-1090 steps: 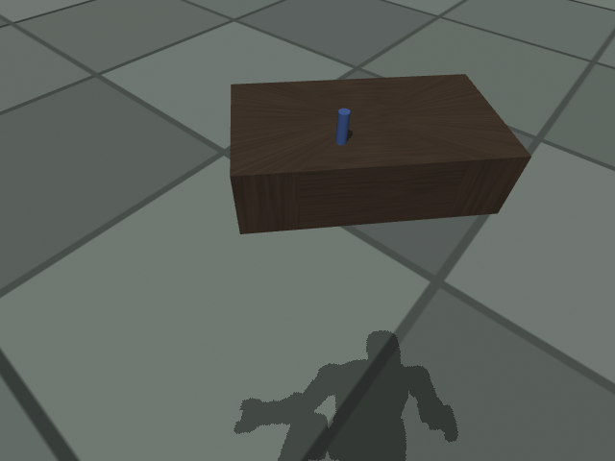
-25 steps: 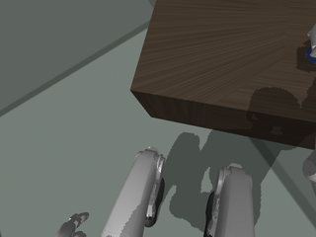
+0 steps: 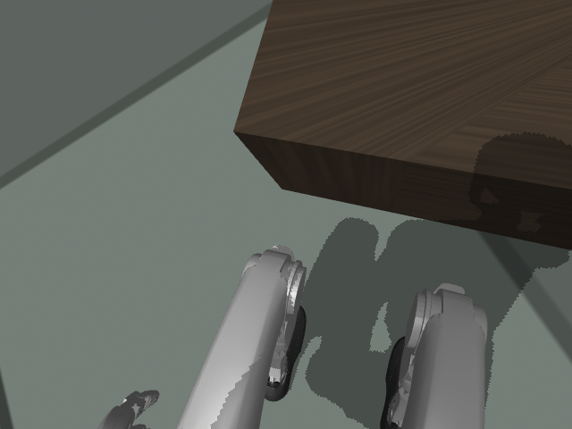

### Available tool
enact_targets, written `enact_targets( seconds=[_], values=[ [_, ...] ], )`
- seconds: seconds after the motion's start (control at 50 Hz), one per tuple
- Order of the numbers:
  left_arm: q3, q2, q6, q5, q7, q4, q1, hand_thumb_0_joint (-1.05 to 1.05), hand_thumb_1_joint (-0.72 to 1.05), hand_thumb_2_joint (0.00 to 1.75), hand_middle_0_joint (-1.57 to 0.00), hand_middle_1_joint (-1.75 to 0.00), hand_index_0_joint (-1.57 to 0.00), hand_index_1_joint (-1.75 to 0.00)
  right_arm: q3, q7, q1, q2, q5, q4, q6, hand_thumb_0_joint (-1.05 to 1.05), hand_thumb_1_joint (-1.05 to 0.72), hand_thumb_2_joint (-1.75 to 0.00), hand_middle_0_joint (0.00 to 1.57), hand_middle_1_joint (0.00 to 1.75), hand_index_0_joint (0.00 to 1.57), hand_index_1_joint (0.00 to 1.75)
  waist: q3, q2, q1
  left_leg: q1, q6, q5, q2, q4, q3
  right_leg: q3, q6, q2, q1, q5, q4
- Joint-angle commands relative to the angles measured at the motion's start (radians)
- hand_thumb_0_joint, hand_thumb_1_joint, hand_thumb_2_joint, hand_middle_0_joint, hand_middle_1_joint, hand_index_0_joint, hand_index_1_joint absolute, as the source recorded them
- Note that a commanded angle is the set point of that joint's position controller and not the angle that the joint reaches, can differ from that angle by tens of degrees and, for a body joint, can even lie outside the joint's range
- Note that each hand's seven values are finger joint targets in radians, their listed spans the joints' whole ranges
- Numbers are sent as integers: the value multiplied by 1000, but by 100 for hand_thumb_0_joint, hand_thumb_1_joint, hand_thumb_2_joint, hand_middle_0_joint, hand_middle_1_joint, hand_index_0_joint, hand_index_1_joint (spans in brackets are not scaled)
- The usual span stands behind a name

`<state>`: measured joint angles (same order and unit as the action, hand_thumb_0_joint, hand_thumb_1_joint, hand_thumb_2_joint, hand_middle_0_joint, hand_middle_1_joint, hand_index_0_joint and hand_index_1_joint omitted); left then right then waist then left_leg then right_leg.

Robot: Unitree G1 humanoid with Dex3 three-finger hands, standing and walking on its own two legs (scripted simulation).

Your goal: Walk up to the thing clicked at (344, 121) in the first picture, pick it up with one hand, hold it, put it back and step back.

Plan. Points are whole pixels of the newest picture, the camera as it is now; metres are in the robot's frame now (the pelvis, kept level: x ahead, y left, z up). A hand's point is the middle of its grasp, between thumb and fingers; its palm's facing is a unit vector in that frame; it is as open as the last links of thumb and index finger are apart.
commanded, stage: lower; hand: right
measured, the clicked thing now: out of the picture +0.58 -0.27 +0.02
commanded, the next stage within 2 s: loosen in 0.60 s
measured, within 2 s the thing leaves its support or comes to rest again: rests again in 0.46 s
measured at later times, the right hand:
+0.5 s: hand out of the picture +0.59 -0.25 -0.02, palm faces +0.24 +0.97 -0.02, open 5.9 cm
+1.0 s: hand out of the picture +0.60 -0.26 -0.03, palm faces +0.24 +0.97 -0.02, open 6.2 cm
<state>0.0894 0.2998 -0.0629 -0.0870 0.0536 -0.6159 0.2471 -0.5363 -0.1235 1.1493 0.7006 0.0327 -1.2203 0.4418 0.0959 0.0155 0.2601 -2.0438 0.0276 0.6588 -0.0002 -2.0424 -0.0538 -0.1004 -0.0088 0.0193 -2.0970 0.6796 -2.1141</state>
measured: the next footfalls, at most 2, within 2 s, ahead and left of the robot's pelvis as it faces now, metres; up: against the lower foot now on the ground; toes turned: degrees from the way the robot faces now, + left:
none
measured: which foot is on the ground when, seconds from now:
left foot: down 0.00-1.00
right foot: down 0.00-1.00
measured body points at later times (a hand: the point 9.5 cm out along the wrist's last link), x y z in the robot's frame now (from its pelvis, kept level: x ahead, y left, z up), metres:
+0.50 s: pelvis -0.01 +0.00 -0.04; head +0.25 -0.05 +0.33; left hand +0.01 +0.29 -0.13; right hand +0.58 -0.30 -0.02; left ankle +0.09 +0.13 -0.39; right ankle +0.07 -0.12 -0.39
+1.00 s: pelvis +0.00 +0.00 -0.05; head +0.25 -0.06 +0.32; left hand +0.01 +0.27 -0.14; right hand +0.58 -0.31 -0.02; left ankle +0.09 +0.13 -0.39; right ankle +0.07 -0.12 -0.39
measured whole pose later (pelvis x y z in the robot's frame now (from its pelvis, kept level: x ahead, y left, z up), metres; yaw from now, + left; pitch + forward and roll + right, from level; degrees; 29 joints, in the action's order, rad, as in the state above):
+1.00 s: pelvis +0.00 +0.00 -0.05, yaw +2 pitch +36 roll +8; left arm 0.15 0.31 -0.11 -0.10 0.05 -0.59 0.24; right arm -0.52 -0.11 1.19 0.78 0.04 -1.16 0.35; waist 0.04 0.01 0.29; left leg -2.15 0.03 0.67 -0.01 -2.18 -0.08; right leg -0.14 -0.01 0.01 -2.22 0.69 -2.27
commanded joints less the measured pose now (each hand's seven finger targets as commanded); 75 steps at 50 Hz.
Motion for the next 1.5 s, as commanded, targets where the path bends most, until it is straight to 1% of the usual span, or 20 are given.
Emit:
enact_targets(
  seconds=[0.0,0.02,0.16,0.2,0.22,0.24,0.58,0.66,0.68,0.78,0.82,0.84,1.02,1.08,1.1,1.26,1.3,1.32,1.46,1.48],
  values=[
    [-75,242,-11,-8,-18,-1,248,0,89,90,-20,-30,-20,-30,-7,1,529,291,-13,301,81,0,-59,-134,143,147,144,147,803,345,6,352,-64,-259,-10,164,-39,21,17,6,584,-290,210],
    [-64,246,-10,-8,-19,8,234,0,89,90,-20,-30,-20,-31,-7,-4,467,281,-10,230,67,0,-60,-136,144,148,144,148,781,339,11,345,-63,-249,-11,161,-45,19,17,6,577,-280,209],
    [-66,261,-15,-6,-24,1,240,0,90,89,-20,-30,-20,-30,-25,-9,512,323,-24,267,55,0,-58,-136,143,148,144,148,757,286,21,377,-56,-226,-15,150,-38,32,32,4,436,-204,158],
    [-50,254,-16,-7,-24,0,230,0,89,90,-20,-30,-20,-30,-21,-12,437,311,-17,181,42,0,-59,-135,144,147,145,147,698,276,21,362,-54,-223,-17,140,-45,32,32,4,402,-200,152],
    [-37,235,-18,-9,-22,0,240,0,89,89,-20,-30,-20,-30,-44,-10,509,363,-16,299,57,0,-55,-134,143,147,144,147,733,293,13,378,-54,-260,-15,130,-42,37,31,5,413,-239,139],
    [-52,262,-21,-11,-22,-6,242,0,89,89,-20,-30,-20,-30,-35,-11,438,341,-7,181,43,0,-57,-133,142,145,143,145,712,286,23,366,-54,-248,-19,124,-47,33,31,6,406,-228,136],
    [-17,259,-41,-21,-25,6,220,0,89,89,-20,-30,-20,-30,-3,0,513,349,-2,308,12,0,-51,-131,141,144,143,144,714,370,34,304,-61,-236,-23,64,-71,21,19,12,420,-221,104],
    [-33,284,-44,-23,-26,-6,238,0,89,89,-21,-30,-20,-30,4,8,441,328,5,205,-10,0,-54,-130,143,144,144,144,636,338,51,267,-61,-196,-28,66,-82,8,22,13,367,-172,103],
    [-15,266,-46,-22,-26,3,232,0,89,89,-21,-30,-20,-30,8,9,504,331,0,275,-2,0,-54,-131,144,145,145,145,645,333,53,268,-59,-197,-26,68,-80,9,24,10,362,-169,99],
    [-19,266,-48,-17,-24,14,232,0,92,86,-20,-31,-22,-29,16,11,459,321,2,261,-12,0,-36,-100,134,120,135,120,665,346,49,272,-62,-213,-26,57,-86,6,22,9,388,-197,104],
    [-33,288,-50,-18,-25,11,248,0,92,87,-21,-31,-22,-30,-6,14,417,340,1,233,-20,0,-31,-94,132,115,132,115,661,348,47,284,-62,-232,-24,55,-90,3,19,10,396,-223,108],
    [-13,260,-51,-15,-23,21,235,0,92,86,-20,-31,-22,-29,9,10,484,330,-7,320,-11,0,-27,-92,130,114,131,114,699,349,40,291,-61,-248,-23,52,-83,7,21,9,405,-242,98],
    [-26,272,-53,-14,-22,19,244,0,91,87,-20,-31,-22,-30,10,12,433,316,-7,263,-27,0,-6,-61,119,88,118,89,653,343,48,275,-63,-232,-25,59,-82,8,23,10,386,-222,101],
    [-29,280,-51,-13,-24,27,235,0,89,90,-21,-31,-21,-30,-7,10,428,337,-11,259,-27,0,-2,-61,109,84,109,84,653,337,47,292,-60,-231,-24,65,-79,11,28,10,367,-212,94],
    [-15,254,-51,-11,-24,23,234,0,89,90,-21,-31,-21,-31,18,5,488,316,-18,332,-15,0,1,-58,106,81,106,81,670,328,49,308,-57,-243,-23,71,-73,16,31,9,360,-216,87],
    [-25,266,-54,-12,-25,29,236,0,88,90,-21,-31,-20,-31,-2,8,428,339,-9,280,-30,0,6,-43,88,63,87,63,676,302,40,330,-56,-220,-28,76,-72,20,33,11,329,-188,88],
    [-27,277,-54,-11,-28,20,228,0,88,90,-21,-31,-20,-32,1,4,427,330,-13,244,-33,0,4,-42,85,61,84,61,652,316,52,312,-56,-212,-27,74,-76,16,32,9,332,-180,90],
    [-13,254,-53,-9,-28,34,220,0,88,90,-21,-31,-20,-32,12,2,483,321,-20,342,-20,0,8,-42,84,61,83,61,680,318,45,309,-56,-224,-26,69,-75,16,32,10,347,-193,88],
    [-24,271,-55,-12,-26,15,234,0,90,88,-20,-30,-21,-30,14,2,422,318,-14,260,-32,0,5,-44,70,56,69,56,643,329,49,284,-60,-245,-29,60,-79,12,28,14,362,-226,81],
    [-14,258,-55,-9,-27,30,222,0,90,89,-21,-32,-22,-32,10,2,460,333,-15,306,-27,0,7,-36,78,53,77,53,652,324,44,286,-60,-233,-27,62,-75,14,28,13,356,-213,85]
  ],
)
